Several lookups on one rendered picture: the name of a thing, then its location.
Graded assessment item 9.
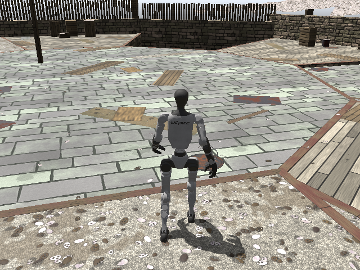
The left robot forearm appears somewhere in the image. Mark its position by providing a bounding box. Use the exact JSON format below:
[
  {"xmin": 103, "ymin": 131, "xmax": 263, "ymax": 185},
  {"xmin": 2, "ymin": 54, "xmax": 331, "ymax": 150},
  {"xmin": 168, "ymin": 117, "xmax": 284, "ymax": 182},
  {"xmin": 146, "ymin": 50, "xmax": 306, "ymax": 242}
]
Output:
[{"xmin": 152, "ymin": 134, "xmax": 160, "ymax": 149}]

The robot left upper arm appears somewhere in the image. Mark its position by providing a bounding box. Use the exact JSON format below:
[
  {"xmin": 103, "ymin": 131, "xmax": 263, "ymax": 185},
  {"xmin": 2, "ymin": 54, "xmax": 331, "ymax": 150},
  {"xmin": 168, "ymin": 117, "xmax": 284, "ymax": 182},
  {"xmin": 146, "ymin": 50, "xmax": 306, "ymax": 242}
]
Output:
[{"xmin": 154, "ymin": 112, "xmax": 169, "ymax": 142}]

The robot foot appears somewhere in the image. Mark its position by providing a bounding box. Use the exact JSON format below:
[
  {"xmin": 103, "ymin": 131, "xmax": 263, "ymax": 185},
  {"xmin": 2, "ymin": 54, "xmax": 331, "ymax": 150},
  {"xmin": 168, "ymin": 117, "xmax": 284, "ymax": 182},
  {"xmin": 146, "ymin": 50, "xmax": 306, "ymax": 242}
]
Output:
[
  {"xmin": 187, "ymin": 210, "xmax": 195, "ymax": 223},
  {"xmin": 160, "ymin": 227, "xmax": 169, "ymax": 242}
]

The left robot foot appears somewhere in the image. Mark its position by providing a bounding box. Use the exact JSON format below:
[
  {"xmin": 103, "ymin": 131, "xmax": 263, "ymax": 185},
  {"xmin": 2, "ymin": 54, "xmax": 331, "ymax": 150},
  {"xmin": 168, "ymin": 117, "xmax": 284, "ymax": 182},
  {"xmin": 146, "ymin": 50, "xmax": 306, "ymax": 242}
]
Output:
[{"xmin": 160, "ymin": 227, "xmax": 169, "ymax": 242}]

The right robot forearm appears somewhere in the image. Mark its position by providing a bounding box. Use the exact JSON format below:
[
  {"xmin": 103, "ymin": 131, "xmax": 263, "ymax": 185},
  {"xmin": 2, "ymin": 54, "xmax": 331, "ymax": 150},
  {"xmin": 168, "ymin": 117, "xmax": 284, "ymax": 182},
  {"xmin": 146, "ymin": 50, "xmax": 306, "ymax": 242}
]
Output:
[{"xmin": 202, "ymin": 137, "xmax": 215, "ymax": 165}]

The right robot foot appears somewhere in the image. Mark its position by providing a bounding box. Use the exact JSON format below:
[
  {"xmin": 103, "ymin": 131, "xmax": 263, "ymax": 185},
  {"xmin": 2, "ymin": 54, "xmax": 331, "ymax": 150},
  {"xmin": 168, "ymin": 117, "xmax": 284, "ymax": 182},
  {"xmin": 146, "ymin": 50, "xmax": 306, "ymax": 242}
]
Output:
[{"xmin": 187, "ymin": 210, "xmax": 195, "ymax": 223}]

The robot right upper arm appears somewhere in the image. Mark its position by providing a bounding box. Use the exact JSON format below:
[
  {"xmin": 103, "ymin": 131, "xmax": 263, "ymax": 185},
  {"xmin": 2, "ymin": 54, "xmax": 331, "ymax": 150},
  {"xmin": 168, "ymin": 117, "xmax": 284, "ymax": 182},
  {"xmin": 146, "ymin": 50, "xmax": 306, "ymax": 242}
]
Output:
[{"xmin": 192, "ymin": 114, "xmax": 207, "ymax": 146}]

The robot right hand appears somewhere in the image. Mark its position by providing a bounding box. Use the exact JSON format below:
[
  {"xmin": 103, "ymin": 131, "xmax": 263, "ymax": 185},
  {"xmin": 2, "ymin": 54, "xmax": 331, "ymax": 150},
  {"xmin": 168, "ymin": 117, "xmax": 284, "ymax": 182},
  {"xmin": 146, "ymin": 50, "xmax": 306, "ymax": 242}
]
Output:
[{"xmin": 204, "ymin": 163, "xmax": 217, "ymax": 178}]

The robot left hand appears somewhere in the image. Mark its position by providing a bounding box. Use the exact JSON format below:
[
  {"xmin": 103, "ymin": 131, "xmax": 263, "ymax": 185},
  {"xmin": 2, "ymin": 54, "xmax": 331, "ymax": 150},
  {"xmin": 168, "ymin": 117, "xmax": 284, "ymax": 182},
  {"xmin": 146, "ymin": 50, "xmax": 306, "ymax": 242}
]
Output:
[{"xmin": 152, "ymin": 145, "xmax": 165, "ymax": 154}]

